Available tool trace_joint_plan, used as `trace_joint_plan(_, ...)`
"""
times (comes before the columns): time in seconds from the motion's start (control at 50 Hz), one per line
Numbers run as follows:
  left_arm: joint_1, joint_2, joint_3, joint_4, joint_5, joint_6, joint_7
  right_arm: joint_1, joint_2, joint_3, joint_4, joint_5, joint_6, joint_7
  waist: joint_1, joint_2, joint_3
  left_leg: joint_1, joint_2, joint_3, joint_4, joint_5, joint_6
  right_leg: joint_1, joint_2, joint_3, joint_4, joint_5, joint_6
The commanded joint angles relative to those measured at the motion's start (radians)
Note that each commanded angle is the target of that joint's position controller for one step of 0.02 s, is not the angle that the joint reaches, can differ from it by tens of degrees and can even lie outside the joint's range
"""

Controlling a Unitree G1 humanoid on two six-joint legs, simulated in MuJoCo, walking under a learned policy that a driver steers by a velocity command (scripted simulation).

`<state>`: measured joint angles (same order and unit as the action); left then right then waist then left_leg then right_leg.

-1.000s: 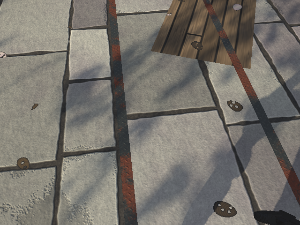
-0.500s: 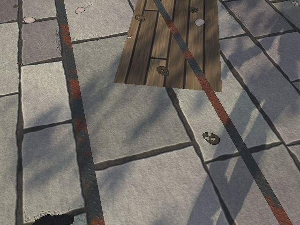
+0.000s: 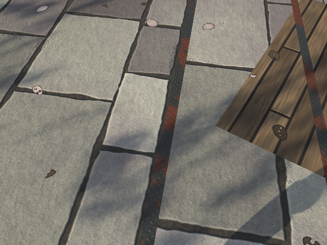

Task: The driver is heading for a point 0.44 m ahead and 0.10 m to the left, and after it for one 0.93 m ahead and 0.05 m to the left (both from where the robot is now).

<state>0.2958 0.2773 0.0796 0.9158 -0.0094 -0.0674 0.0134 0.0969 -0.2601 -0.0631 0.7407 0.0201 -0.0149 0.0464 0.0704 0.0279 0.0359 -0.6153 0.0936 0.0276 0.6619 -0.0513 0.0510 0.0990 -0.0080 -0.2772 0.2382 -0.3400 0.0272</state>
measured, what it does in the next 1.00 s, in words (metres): walks ahead: left foot, then right foot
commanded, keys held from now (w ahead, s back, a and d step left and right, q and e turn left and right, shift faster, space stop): w+q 0.42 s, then w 0.10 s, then w+e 0.28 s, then e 0.20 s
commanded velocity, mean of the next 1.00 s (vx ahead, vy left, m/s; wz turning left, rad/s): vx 0.47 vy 0.00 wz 0.21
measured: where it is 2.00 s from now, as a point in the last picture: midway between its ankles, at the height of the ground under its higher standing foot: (154, 200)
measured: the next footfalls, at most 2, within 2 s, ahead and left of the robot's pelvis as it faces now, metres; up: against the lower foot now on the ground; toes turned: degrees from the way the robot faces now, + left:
left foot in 0.06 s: +0.21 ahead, +0.11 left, +0.00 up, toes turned +6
right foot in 0.56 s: +0.53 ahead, -0.03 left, +0.00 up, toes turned +20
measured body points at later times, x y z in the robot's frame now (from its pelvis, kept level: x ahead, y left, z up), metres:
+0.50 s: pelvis +0.29 +0.04 +0.01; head +0.31 +0.06 +0.45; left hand +0.45 +0.33 -0.08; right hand +0.40 -0.24 -0.10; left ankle +0.17 +0.11 -0.73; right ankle +0.50 -0.06 -0.70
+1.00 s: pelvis +0.55 +0.10 +0.00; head +0.58 +0.10 +0.45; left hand +0.49 +0.38 -0.12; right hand +0.84 -0.08 -0.06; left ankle +0.66 +0.23 -0.73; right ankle +0.49 -0.04 -0.73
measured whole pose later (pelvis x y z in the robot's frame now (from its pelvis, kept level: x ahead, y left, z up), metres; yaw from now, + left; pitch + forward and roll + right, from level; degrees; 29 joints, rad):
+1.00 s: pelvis +0.55 +0.10 +0.00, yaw +8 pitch +2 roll -1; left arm 0.40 0.29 0.07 0.84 -0.03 -0.02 0.02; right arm 0.01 -0.26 -0.04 0.64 -0.01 -0.10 0.00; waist 0.11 0.02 0.03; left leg -0.46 -0.01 -0.10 0.44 0.03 -0.01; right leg -0.13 0.10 0.18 0.46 -0.35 -0.03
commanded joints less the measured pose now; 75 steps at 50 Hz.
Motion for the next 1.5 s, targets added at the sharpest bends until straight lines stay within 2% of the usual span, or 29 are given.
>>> trace_joint_plan(0.02, -0.034, 0.216, 0.052, -0.051, -0.019, 0.013, 0.009, -0.02, -0.1, -0.032, -0.092, 0.0, -0.007, 0.01, -0.064, -0.106, 0.003, 0.068, -0.067, 0.075, -0.015, -0.13, 0.053, 0.018, -0.298, 0.055, 0.109, 0.892, -0.138)
trace_joint_plan(0.06, -0.061, 0.211, 0.047, -0.06, -0.024, 0.025, 0.01, 0.251, -0.191, -0.087, -0.025, 0.007, -0.002, -0.004, -0.215, -0.081, -0.142, 0.455, -0.157, 0.096, -0.097, -0.094, 0.119, -0.104, -0.238, 0.015, 0.488, 0.961, -0.088)
trace_joint_plan(0.08, -0.034, 0.139, 0.021, -0.082, 0.015, 0.016, 0.009, 0.372, -0.292, -0.118, 0.003, 0.011, 0.009, -0.028, -0.233, 0.096, -0.222, 0.74, 0.01, -0.183, -0.12, -0.072, 0.184, -0.384, -0.175, 0.013, 0.822, 0.475, -0.035)
trace_joint_plan(0.1, 0.012, 0.036, -0.012, -0.141, 0.024, -0.018, 0.0, 0.294, -0.355, -0.116, -0.035, 0.011, -0.007, -0.025, -0.116, 0.268, -0.327, 0.979, 0.221, -0.794, -0.309, -0.301, 0.387, -0.774, 0.056, 0.191, 1.136, -0.252, 0.017)
trace_joint_plan(0.12, -0.096, 0.13, 0.003, -0.153, -0.017, -0.058, -0.016, 0.311, -0.265, -0.087, -0.048, 0.003, -0.024, -0.013, -0.191, 0.115, -0.35, 0.982, 0.242, -0.833, -0.402, -0.346, 0.359, -0.878, 0.012, 0.37, 1.183, -0.229, -0.009)
trace_joint_plan(0.14, -0.156, 0.143, 0.006, -0.176, -0.044, -0.077, -0.023, 0.285, -0.215, -0.074, -0.041, -0.003, -0.039, -0.013, -0.182, 0.082, -0.225, 0.89, 0.213, -0.686, -0.395, -0.289, 0.316, -0.931, -0.031, 0.358, 1.143, -0.147, -0.037)
trace_joint_plan(0.2, -0.13, 0.147, 0.018, -0.145, 0.008, -0.066, -0.01, 0.127, -0.135, -0.045, -0.076, -0.015, -0.051, -0.022, -0.068, 0.003, -0.092, 0.545, 0.1, -0.425, -0.415, -0.008, 0.241, -0.746, -0.124, 0.366, 0.914, 0.016, -0.035)
trace_joint_plan(0.38, -0.35, 0.066, -0.01, -0.225, 0.013, -0.039, -0.023, 0.227, -0.189, -0.06, -0.051, -0.001, -0.044, -0.064, -0.131, 0.046, -0.016, 0.366, -0.005, -0.275, -0.442, -0.006, 0.171, -0.633, -0.025, 0.321, 0.36, 0.435, 0.042)
trace_joint_plan(0.48, -0.378, 0.107, -0.003, -0.245, 0.004, -0.06, -0.046, 0.286, -0.164, -0.054, -0.016, 0.001, -0.035, -0.07, -0.143, 0.073, -0.018, 0.502, 0.062, -0.368, -0.337, -0.036, 0.152, -0.609, -0.018, 0.349, 0.252, 0.405, 0.002)
trace_joint_plan(0.54, -0.244, 0.142, 0.015, -0.209, 0.01, -0.072, -0.046, 0.27, -0.157, -0.049, -0.011, -0.007, -0.026, -0.07, -0.07, 0.109, -0.057, 0.56, 0.054, -0.366, -0.206, 0.193, 0.12, -0.459, 0.009, 0.293, 0.202, 0.306, -0.062)
trace_joint_plan(0.56, -0.125, 0.178, 0.028, -0.183, 0.023, -0.076, -0.042, 0.265, -0.124, -0.036, -0.021, -0.015, -0.027, -0.066, -0.018, 0.084, -0.159, 0.521, 0.003, -0.314, -0.03, 0.253, 0.092, -0.267, -0.045, 0.336, 0.231, 0.323, -0.114)
trace_joint_plan(0.58, 0.02, 0.247, 0.044, -0.165, 0.032, -0.075, -0.042, 0.348, -0.08, -0.017, -0.031, -0.029, -0.032, -0.067, -0.008, -0.085, -0.32, 0.315, -0.093, -0.238, 0.278, 0.018, 0.04, 0.049, -0.219, 0.586, 0.276, 0.33, -0.224)
trace_joint_plan(0.6, 0.107, 0.274, 0.057, -0.108, 0.014, -0.06, -0.056, 0.453, -0.051, -0.006, -0.025, 0.002, -0.045, -0.063, -0.036, -0.386, -0.372, -0.008, -0.208, -0.166, 0.555, -0.513, -0.028, 0.252, -0.363, 1.035, 0.094, 0.036, -0.361)
trace_joint_plan(0.62, 0.075, 0.184, 0.03, -0.122, -0.019, -0.057, -0.061, 0.367, -0.145, -0.019, -0.027, 0.009, -0.053, -0.062, -0.007, -0.242, -0.26, -0.132, -0.136, -0.206, 0.637, -0.501, -0.02, 0.2, -0.348, 1.079, 0.033, -0.185, -0.328)
trace_joint_plan(0.66, -0.043, 0.134, 0.009, -0.156, -0.001, -0.04, -0.057, 0.152, -0.165, -0.024, -0.076, -0.011, -0.067, -0.061, -0.005, -0.074, -0.062, -0.141, -0.066, -0.142, 0.582, -0.346, -0.015, -0.058, -0.262, 0.844, 0.008, -0.029, -0.278)
trace_joint_plan(0.82, -0.017, 0.172, 0.019, -0.146, -0.011, -0.02, -0.014, 0.017, -0.061, 0.002, -0.128, -0.032, -0.084, -0.053, -0.04, -0.115, -0.03, 0.074, -0.058, -0.078, 0.049, -0.109, -0.088, -0.307, -0.133, 0.578, -0.04, 0.377, -0.263)
trace_joint_plan(0.92, 0.066, 0.176, 0.028, -0.127, -0.021, 0.029, 0.008, -0.071, -0.085, -0.006, -0.151, -0.022, -0.087, -0.043, -0.019, -0.13, -0.066, 0.216, -0.142, -0.093, -0.131, 0.057, -0.098, -0.305, -0.1, 0.575, 0.095, 0.538, -0.194)
trace_joint_plan(0.98, 0.004, 0.162, 0.029, -0.163, -0.021, 0.044, 0.021, -0.001, -0.121, -0.024, -0.136, -0.027, -0.092, -0.045, -0.087, -0.141, -0.092, 0.357, -0.123, -0.113, -0.248, 0.114, -0.059, -0.311, -0.075, 0.635, 0.221, 0.454, -0.137)
trace_joint_plan(1.0, -0.004, 0.129, 0.021, -0.182, -0.014, 0.042, 0.02, 0.051, -0.154, -0.034, -0.129, -0.039, -0.094, -0.053, -0.11, -0.11, -0.137, 0.481, -0.053, -0.141, -0.281, 0.206, -0.024, -0.354, -0.024, 0.611, 0.332, 0.397, -0.099)
trace_joint_plan(1.02, 0.013, 0.069, 0.002, -0.21, 0.009, 0.038, 0.019, 0.149, -0.221, -0.047, -0.127, -0.057, -0.087, -0.067, -0.133, 0.052, -0.261, 0.707, 0.16, -0.307, -0.225, 0.514, 0.048, -0.486, 0.049, 0.517, 0.599, 0.071, -0.051)
trace_joint_plan(1.04, 0.226, 0.036, -0.012, -0.203, -0.001, 0.035, 0.014, 0.152, -0.229, -0.044, -0.128, -0.057, -0.063, -0.063, -0.048, 0.282, -0.395, 0.885, 0.387, -0.571, -0.187, 0.636, 0.221, -0.667, 0.124, 0.449, 0.824, -0.441, -0.015)
trace_joint_plan(1.08, 0.138, 0.175, 0.024, -0.187, -0.019, 0.067, 0.022, 0.088, -0.118, -0.023, -0.139, -0.029, -0.036, -0.059, -0.078, 0.123, -0.251, 0.714, 0.291, -0.488, -0.268, 0.241, 0.188, -0.77, 0.014, 0.397, 0.987, -0.284, 0.032)
trace_joint_plan(1.14, 0.073, 0.152, 0.032, -0.214, -0.009, 0.118, 0.034, -0.032, -0.122, -0.017, -0.127, -0.047, -0.019, -0.059, -0.039, 0.113, -0.111, 0.417, 0.179, -0.268, -0.364, 0.11, 0.163, -0.682, -0.034, 0.35, 0.975, -0.139, 0.065)
trace_joint_plan(1.24, -0.002, 0.094, 0.016, -0.272, -0.001, 0.119, 0.017, -0.036, -0.141, -0.03, -0.095, -0.041, -0.019, -0.072, -0.052, 0.102, -0.126, 0.406, 0.182, -0.127, -0.398, 0.149, 0.197, -0.613, -0.063, 0.313, 0.763, -0.02, 0.059)
trace_joint_plan(1.42, -0.038, 0.136, 0.03, -0.317, 0.0, 0.126, -0.028, -0.01, -0.2, -0.052, -0.042, 0.008, 0.009, -0.062, -0.037, 0.085, -0.125, 0.417, 0.194, -0.005, -0.242, 0.03, 0.088, -0.34, -0.007, 0.22, 0.285, 0.15, -0.053)
trace_joint_plan(1.44, -0.007, 0.179, 0.045, -0.313, 0.004, 0.125, -0.019, 0.047, -0.165, -0.044, -0.017, 0.001, 0.011, -0.059, -0.037, -0.001, -0.124, 0.336, 0.144, 0.056, -0.124, -0.08, 0.011, -0.233, -0.033, 0.295, 0.187, 0.293, -0.094)
trace_joint_plan(1.46, 0.011, 0.302, 0.072, -0.335, 0.007, 0.123, 0.002, 0.071, -0.102, -0.024, -0.042, -0.05, 0.01, -0.051, -0.077, -0.32, -0.134, 0.081, 0.004, 0.163, 0.202, -0.475, -0.1, -0.075, -0.296, 0.645, 0.153, 0.668, -0.208)
trace_joint_plan(1.48, -0.005, 0.317, 0.067, -0.364, 0.036, 0.106, -0.004, -0.023, -0.128, -0.03, -0.081, -0.05, 0.009, -0.062, -0.018, -0.32, -0.141, -0.065, -0.101, 0.015, 0.406, -0.638, -0.127, -0.144, -0.393, 0.805, 0.114, 0.672, -0.381)
trace_joint_plan(1.5, -0.01, 0.275, 0.057, -0.358, 0.043, 0.087, -0.012, -0.062, -0.165, -0.042, -0.081, -0.029, 0.012, -0.068, -0.003, -0.205, -0.141, -0.073, -0.079, -0.061, 0.491, -0.577, -0.115, -0.168, -0.338, 0.73, 0.099, 0.594, -0.365)
Keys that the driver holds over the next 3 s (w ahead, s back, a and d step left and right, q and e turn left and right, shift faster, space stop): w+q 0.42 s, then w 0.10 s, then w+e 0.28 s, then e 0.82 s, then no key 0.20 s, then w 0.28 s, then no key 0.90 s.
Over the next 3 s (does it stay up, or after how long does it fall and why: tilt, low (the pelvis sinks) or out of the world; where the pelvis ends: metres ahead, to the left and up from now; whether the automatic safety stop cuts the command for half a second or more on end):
stays up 0.80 0.01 0.01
